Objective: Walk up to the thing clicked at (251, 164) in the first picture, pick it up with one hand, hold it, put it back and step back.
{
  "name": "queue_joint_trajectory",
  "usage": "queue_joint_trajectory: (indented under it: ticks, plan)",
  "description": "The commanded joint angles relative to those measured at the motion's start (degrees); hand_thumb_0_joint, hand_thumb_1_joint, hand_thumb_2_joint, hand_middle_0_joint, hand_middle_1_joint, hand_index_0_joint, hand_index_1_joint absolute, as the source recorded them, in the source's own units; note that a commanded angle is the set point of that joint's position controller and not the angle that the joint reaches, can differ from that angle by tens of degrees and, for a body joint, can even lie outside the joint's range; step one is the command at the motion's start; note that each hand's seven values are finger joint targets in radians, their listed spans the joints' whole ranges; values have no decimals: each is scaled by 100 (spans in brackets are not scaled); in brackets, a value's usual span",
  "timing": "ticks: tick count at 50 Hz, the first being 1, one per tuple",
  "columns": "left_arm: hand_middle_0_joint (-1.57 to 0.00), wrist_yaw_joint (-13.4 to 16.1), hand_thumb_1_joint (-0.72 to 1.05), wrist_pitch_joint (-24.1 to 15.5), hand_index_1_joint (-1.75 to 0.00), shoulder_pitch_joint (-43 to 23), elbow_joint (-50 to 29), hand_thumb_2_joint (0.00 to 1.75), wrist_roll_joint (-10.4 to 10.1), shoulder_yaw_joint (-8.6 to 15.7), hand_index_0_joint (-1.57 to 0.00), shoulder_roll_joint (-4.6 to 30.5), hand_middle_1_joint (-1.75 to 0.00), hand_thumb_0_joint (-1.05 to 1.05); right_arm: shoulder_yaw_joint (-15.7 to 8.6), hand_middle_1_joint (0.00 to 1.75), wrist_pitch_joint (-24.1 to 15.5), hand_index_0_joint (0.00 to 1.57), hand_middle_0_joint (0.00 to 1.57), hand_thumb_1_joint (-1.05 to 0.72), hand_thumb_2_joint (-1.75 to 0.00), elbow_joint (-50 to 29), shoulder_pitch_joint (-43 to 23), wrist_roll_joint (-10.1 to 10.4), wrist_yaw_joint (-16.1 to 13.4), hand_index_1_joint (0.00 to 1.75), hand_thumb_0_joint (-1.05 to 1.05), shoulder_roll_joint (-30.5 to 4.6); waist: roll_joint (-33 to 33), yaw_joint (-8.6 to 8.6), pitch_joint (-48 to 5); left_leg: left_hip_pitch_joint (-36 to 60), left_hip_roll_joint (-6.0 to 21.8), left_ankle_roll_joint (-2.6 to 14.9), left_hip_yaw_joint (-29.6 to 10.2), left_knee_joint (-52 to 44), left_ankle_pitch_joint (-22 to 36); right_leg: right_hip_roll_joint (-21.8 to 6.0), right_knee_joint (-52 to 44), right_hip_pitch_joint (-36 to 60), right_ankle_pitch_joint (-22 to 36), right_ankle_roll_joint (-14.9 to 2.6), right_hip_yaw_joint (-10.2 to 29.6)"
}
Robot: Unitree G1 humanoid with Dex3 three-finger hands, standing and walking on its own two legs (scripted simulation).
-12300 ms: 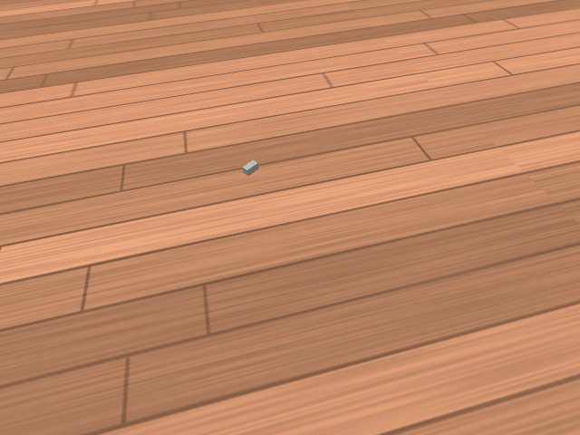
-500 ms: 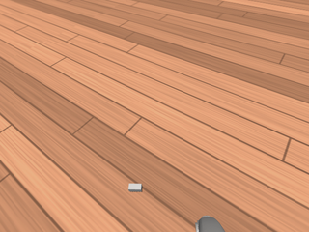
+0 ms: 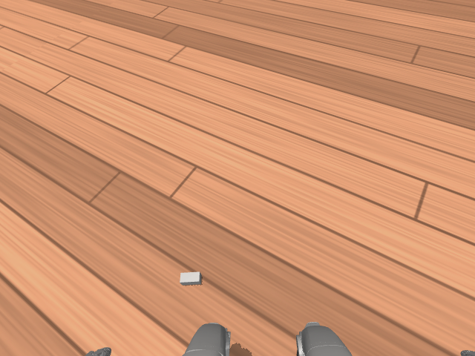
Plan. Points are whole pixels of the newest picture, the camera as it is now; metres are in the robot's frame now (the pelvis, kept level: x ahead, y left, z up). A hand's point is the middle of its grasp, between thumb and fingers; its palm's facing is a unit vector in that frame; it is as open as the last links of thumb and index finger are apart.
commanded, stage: walk up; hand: left
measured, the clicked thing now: (190, 278) +0.46 +0.27 -0.72
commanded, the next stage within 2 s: none
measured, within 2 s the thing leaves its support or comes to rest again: neither
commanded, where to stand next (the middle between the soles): +0.07 +0.03 m, yaw -2 degrees
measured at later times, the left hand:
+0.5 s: hand out of the picture +0.03 +0.37 -0.14, palm faces -0.08 -0.90 -0.42, open 7.4 cm
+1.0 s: hand out of the picture +0.10 +0.30 -0.11, palm faces -0.04 -0.85 -0.53, open 7.4 cm
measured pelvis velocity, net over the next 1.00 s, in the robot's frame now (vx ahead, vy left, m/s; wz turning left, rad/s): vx -0.05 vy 0.02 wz -0.01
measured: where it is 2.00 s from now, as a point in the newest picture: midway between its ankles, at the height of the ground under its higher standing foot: outside the picture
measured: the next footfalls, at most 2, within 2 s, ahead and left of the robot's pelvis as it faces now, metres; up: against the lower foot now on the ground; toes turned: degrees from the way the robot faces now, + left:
left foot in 0.26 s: +0.03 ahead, +0.21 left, +0.00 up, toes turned +0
right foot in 0.70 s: +0.09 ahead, -0.14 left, +0.00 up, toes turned -6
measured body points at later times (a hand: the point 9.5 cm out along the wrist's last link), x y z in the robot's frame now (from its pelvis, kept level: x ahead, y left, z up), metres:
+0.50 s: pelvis -0.03 +0.07 +0.01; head -0.01 +0.09 +0.46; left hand +0.03 +0.42 -0.12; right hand -0.01 -0.26 -0.09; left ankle -0.01 +0.21 -0.70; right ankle +0.00 -0.08 -0.64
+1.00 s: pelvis -0.05 +0.02 -0.01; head +0.02 -0.02 +0.43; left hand +0.10 +0.34 -0.08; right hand +0.05 -0.31 -0.14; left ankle -0.05 +0.18 -0.62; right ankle +0.05 -0.14 -0.70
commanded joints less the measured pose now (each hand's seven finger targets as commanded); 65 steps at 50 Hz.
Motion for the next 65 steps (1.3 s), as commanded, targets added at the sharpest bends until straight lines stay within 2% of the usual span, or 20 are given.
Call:
queue_joint_trajectory:
  ticks: [1, 4, 8, 12, 13, 14, 15, 17, 30, 35, 36, 37, 39, 48, 53, 55, 57, 58, 60, 65]
  plan:
    - [-20, 563, 90, -132, -30, 878, -187, 90, -87, 812, -20, 2361, -30, 0, -403, 30, 154, 20, 20, -90, -90, -588, 375, -290, 143, 30, 0, -995, -702, 214, -1184, -764, 245, -132, -350, 1052, 377, -1784, -1340, 1062, 2757, -1536, 2047]
    - [-20, 620, 90, -179, -30, 808, -298, 90, -61, 827, -20, 2282, -30, 0, -455, 30, 176, 20, 20, -90, -90, -783, 141, -290, 230, 30, 0, -997, -1122, 259, -1268, -946, 269, -193, -253, 1055, 637, -1591, -1350, 999, 1977, -1508, 1903]
    - [-20, 467, 90, -117, -30, 233, -553, 90, 201, 781, -20, 2153, -30, 0, -397, 30, 110, 20, 20, -90, -90, -461, 260, -74, 322, 30, 0, -881, -2176, 242, -1306, -94, 206, -143, 709, -838, 57, -918, -1799, 229, -1724, -1341, 1484]
    - [-20, 240, 90, 141, -30, -110, -531, 90, 101, 650, -20, 1881, -30, 0, -377, 30, -126, 20, 20, -90, -90, 124, 1062, -15, 265, 30, 0, -839, -1479, -98, -1138, 1947, -156, -37, 1183, -3311, 555, -538, -622, -1120, -1990, -901, 1117]
    - [-20, 259, 90, 180, -30, 124, -502, 90, 24, 520, -20, 1439, -30, 0, -397, 30, -190, 20, 20, -90, -90, 124, 1106, -142, 212, 30, 0, -1065, -308, -172, -937, 1913, 310, 176, -64, -4275, -258, 2, 728, -1712, -1819, -695, 924]
    - [-20, 342, 90, 140, -30, -103, -565, 90, -39, 470, -20, 1311, -30, 0, -498, 30, -198, 20, 20, -90, -90, -209, 489, -126, 193, 30, 0, -1864, 1027, -148, -576, 877, 1994, 918, -2991, -5477, -1435, 676, 1679, -2226, -1883, -314, 441]
    - [-20, 389, 90, 103, -30, -552, -453, 90, 52, 588, -20, 1832, -30, 0, -468, 30, -264, 20, 20, -90, -90, -262, -103, -41, 152, 30, 0, -1992, 330, -178, -174, -158, 2564, 1527, -3783, -5815, -1374, 349, 2142, -1549, -1861, -326, 1077]
    - [-20, 214, 90, 190, -30, 11, -135, 90, -37, 605, -20, 1733, -30, 0, -303, 30, -522, 20, 20, -90, -90, -133, -412, -62, 15, 30, 0, -1482, -622, 269, -179, 642, 1746, 1004, -2125, -5046, -559, 336, 2363, -1645, -743, -317, 1396]
    - [-20, -556, 90, 185, -30, 93, -427, 90, 61, 777, -20, 1734, -30, 0, -368, 30, -971, 20, 20, -90, -90, -10, 834, -125, -1, 30, 0, -1438, 1389, -62, -347, 1705, 1412, 1182, -428, -5194, -17, -136, 384, -819, -869, -141, 60]
    - [-20, -128, 90, -120, -30, 1738, 258, 90, 20, 814, -20, 1827, -30, 0, 53, 30, -517, 20, 20, -90, -90, -287, 542, -40, 97, 30, 0, -345, -174, 720, -921, -230, 330, 412, 1085, -1659, 1467, 87, -1703, 2385, 488, -56, 15]
    - [-20, -45, 90, -28, -30, 1123, -112, 90, 1, 864, -20, 2454, -30, 0, 126, 30, -415, 20, 20, -90, -90, -521, 240, 140, -15, 30, 0, -177, -1393, 544, -515, -1006, -361, 28, 594, -696, 172, -1654, -2033, 1343, 3122, -724, 2540]
    - [-20, -3, 90, 35, -30, 766, -304, 90, -25, 762, -20, 2444, -30, 0, -93, 30, -274, 20, 20, -90, -90, -498, 113, 197, -141, 30, 0, -627, -774, 470, -756, -337, -242, -13, -87, -35, -1049, -2435, -2125, 661, 3941, -1768, 3126]
    - [-20, 101, 90, 26, -30, 419, -428, 90, -117, 691, -20, 2038, -30, 0, -172, 30, -239, 20, 20, -90, -90, -306, 617, 269, -196, 30, 0, -804, -459, 145, -1249, -284, -178, -34, -333, 431, -622, -1901, -1365, 1338, 4905, -1630, 1919]
    - [-20, 570, 90, -21, -30, 447, -526, 90, -19, 798, -20, 2107, -30, 0, -423, 30, 119, 20, 20, -90, -90, -869, 332, -117, 105, 30, 0, -973, -1201, 329, -1497, -859, -11, -247, -396, 746, 327, -1945, -1180, 1411, 2448, -1738, 1607]
    - [-20, 387, 90, 80, -30, -508, -765, 90, 179, 817, -20, 2264, -30, 0, -421, 30, -18, 20, 20, -90, -90, -434, 695, -10, 307, 30, 0, -914, -2261, 123, -1541, 883, -23, -86, 961, -2168, -278, -1427, -1568, 122, -1184, -1305, 965]
    - [-20, 297, 90, 223, -30, -418, -643, 90, 90, 663, -20, 1789, -30, 0, -476, 30, -151, 20, 20, -90, -90, -8, 1192, -91, 294, 30, 0, -945, -898, -185, -1338, 2204, -330, -10, 907, -3292, 509, -757, 0, -1386, -2406, -764, 331]
    - [-20, 362, 90, 195, -30, -884, -740, 90, 26, 564, -20, 1522, -30, 0, -537, 30, -252, 20, 20, -90, -90, -314, 549, -54, 193, 30, 0, -2058, 1042, -408, -613, 414, 2082, 1426, -3775, -5649, -1784, 293, 1979, -2283, -2149, -268, 516]
    - [-20, 353, 90, 141, -30, -1212, -592, 90, 75, 609, -20, 1872, -30, 0, -472, 30, -345, 20, 20, -90, -90, -361, -92, -41, 110, 30, 0, -1919, 97, -226, -124, -221, 2245, 1637, -3899, -5680, -1492, -20, 2284, -1842, -1573, -274, 1047]
    - [-20, 193, 90, 179, -30, -302, -107, 90, -65, 621, -20, 1691, -30, 0, -266, 30, -516, 20, 20, -90, -90, -302, -536, -104, -8, 30, 0, -1387, -408, 277, -445, 521, 1385, 1001, -2021, -4760, -349, 132, 2345, -1569, -663, -285, 1096]
    - [-20, -147, 90, 275, -30, -64, -94, 90, 155, 723, -20, 1754, -30, 0, -359, 30, -745, 20, 20, -90, -90, 16, 145, -132, -99, 30, 0, -1449, 417, 39, -808, 1706, 1525, 1152, -1729, -4660, -499, -50, 1463, -1349, -889, -161, 517]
